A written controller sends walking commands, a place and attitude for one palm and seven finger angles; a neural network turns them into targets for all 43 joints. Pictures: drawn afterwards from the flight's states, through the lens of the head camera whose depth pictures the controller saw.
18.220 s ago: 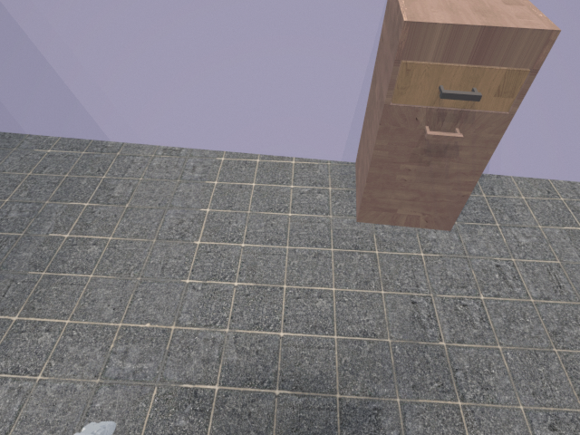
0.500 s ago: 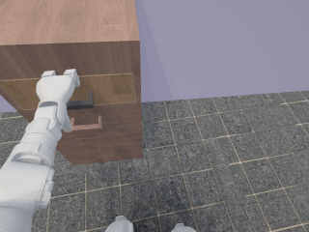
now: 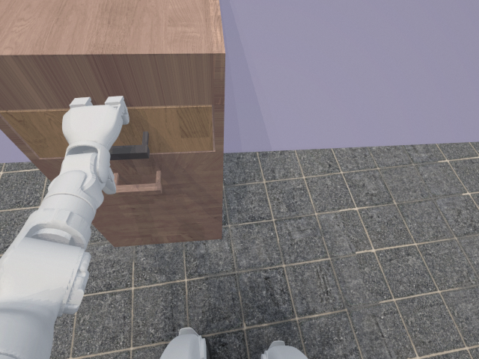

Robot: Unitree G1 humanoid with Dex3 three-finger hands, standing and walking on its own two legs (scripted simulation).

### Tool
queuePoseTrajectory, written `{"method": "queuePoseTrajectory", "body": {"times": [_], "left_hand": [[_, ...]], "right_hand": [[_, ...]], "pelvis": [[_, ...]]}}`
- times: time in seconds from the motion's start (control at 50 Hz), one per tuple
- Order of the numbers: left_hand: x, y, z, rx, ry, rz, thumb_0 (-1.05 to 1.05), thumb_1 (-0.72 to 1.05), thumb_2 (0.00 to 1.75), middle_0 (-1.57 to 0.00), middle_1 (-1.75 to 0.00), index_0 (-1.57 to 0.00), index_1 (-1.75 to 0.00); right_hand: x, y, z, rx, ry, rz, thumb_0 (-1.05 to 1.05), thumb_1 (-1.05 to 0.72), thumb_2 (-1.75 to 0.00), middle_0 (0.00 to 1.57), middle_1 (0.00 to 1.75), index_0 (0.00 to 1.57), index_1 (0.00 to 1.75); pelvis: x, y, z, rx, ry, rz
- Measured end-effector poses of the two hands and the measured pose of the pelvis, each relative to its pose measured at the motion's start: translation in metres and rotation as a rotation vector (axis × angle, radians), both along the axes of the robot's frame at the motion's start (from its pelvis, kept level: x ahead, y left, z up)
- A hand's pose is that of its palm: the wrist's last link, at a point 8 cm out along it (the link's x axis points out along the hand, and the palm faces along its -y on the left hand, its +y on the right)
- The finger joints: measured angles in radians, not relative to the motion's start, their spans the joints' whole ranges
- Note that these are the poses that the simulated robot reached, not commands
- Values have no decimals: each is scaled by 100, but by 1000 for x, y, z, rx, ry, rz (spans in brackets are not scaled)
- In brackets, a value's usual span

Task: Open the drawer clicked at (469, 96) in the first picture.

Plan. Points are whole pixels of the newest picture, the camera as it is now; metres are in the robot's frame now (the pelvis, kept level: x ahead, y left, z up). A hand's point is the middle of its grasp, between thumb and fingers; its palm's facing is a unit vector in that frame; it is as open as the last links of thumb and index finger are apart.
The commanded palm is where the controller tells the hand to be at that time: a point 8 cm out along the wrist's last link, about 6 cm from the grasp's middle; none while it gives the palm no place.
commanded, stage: move the hooked fingers above the handle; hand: left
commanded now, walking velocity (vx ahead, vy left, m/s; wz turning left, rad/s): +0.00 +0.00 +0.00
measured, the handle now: (118, 145) +0.53 +0.23 -0.03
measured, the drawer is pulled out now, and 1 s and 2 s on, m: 0.00 0.00 0.00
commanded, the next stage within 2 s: none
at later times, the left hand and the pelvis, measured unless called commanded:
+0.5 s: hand (105, 146) +0.49 +0.23 +0.03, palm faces -0.05 -0.03 -1.00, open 13.5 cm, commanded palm +0.50 +0.21 +0.08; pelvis -0.01 +0.00 -0.01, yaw +0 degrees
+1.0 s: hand (107, 146) +0.48 +0.22 +0.03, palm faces -0.07 -0.03 -1.00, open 13.6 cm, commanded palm +0.49 +0.19 +0.08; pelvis +0.00 +0.01 +0.00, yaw +0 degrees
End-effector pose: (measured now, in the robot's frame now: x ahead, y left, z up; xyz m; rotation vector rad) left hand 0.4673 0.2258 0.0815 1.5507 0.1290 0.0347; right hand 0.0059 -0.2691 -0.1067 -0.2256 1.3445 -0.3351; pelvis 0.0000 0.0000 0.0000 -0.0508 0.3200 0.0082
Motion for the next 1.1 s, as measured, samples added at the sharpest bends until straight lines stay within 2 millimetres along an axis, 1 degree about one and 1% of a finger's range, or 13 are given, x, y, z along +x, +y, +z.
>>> {"method": "queuePoseTrajectory", "body": {"times": [0.16,0.42,0.78,0.98,1.1], "left_hand": [[0,1,1,-3,8,-5,0,-48,31,-32,-120,-37,-121],[0,1,-1,-9,-8,-6,0,-48,31,-32,-120,-37,-121],[0,0,-1,-8,-4,-5,0,-48,31,-32,-120,-36,-121],[-1,-1,-1,-14,6,-5,0,-48,31,-32,-120,-36,-120],[1,-11,1,-23,-3,-35,0,-48,31,-32,-121,-36,-120]], "right_hand": [[-1,2,-1,-1,-11,7,0,-91,-89,20,30,21,30],[-10,1,-2,-11,1,4,1,-91,-89,20,30,21,30],[-18,9,-3,-6,5,-8,1,-91,-89,20,30,21,30],[-12,12,-3,6,10,-5,1,-91,-89,20,30,21,30],[-2,10,-2,13,3,-1,1,-91,-89,20,30,21,30]], "pelvis": [[-2,-1,-2,-1,3,3],[-7,1,-6,-7,10,3],[-9,7,-5,-8,9,-5],[-2,8,-2,-5,4,-5],[3,7,1,-3,-2,-4]]}}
